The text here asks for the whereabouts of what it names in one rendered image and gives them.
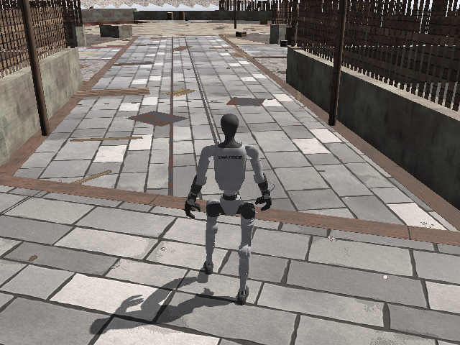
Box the robot left upper arm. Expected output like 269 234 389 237
195 145 215 186

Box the robot foot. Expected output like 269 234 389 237
203 261 213 275
237 286 249 305

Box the left robot forearm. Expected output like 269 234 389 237
186 175 202 205

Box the robot left foot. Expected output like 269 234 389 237
203 261 213 275

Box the right robot forearm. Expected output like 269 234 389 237
258 173 271 199

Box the robot right upper arm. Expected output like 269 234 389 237
245 144 265 184

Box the robot left hand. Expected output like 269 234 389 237
184 201 201 219

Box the robot right foot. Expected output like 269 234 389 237
237 286 249 305

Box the robot right hand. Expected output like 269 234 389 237
255 197 272 211

